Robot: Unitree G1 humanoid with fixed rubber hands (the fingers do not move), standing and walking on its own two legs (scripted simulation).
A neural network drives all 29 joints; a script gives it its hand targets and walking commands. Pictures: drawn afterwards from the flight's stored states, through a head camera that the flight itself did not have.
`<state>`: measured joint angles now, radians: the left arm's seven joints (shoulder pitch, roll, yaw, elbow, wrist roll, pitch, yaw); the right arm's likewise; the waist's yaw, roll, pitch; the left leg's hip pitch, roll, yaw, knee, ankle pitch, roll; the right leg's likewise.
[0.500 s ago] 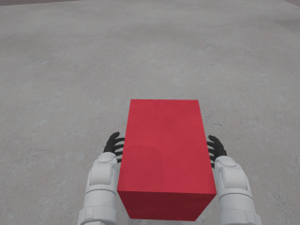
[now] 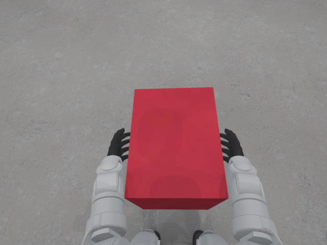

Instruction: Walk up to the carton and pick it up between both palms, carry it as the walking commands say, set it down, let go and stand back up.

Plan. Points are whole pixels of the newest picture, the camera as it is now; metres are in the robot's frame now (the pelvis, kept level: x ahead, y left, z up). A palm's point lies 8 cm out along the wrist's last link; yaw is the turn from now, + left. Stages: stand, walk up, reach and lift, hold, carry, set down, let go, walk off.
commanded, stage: set down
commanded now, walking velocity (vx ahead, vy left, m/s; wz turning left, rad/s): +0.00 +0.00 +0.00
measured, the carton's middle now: (174, 154) +0.36 +0.03 -0.11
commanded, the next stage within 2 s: none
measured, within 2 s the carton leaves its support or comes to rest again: neither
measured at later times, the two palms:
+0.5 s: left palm (119, 157) +0.35 +0.20 -0.12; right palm (218, 160) +0.36 -0.11 -0.13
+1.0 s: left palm (126, 158) +0.38 +0.21 -0.21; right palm (212, 161) +0.39 -0.10 -0.22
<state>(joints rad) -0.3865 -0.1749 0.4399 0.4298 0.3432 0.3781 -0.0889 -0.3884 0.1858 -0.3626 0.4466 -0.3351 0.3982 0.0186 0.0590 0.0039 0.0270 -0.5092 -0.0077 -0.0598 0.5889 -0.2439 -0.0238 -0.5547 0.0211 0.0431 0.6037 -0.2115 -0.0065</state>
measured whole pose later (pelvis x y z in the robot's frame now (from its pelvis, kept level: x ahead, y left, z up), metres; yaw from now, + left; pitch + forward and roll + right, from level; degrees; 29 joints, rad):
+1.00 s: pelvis -0.04 +0.02 -0.15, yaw +0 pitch +40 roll +0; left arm -0.74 -0.07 0.48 0.56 0.24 0.32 -0.05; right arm -0.72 0.11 -0.42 0.54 -0.24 0.32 -0.05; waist 0.07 -0.03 -0.23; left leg -1.60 -0.03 -0.04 1.36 -0.46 -0.02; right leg -1.63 0.04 0.06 1.32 -0.40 0.03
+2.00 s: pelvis -0.07 +0.02 -0.29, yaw -1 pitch +48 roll -2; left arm -1.11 0.09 0.45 0.71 0.19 0.32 -0.02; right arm -1.08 0.01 -0.46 0.68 -0.17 0.31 -0.11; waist 0.04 -0.03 -0.11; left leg -2.14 -0.06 -0.05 1.85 -0.54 -0.02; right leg -2.16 0.05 0.05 1.79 -0.46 0.06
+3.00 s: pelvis -0.07 +0.03 -0.38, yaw -2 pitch +43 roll -2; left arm -1.35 0.24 0.29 0.89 0.06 0.27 0.05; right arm -1.31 -0.13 -0.35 0.89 -0.01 0.22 -0.17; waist 0.04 -0.04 0.17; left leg -2.30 -0.07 -0.04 2.15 -0.59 -0.02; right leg -2.32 0.07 0.06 2.08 -0.51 0.09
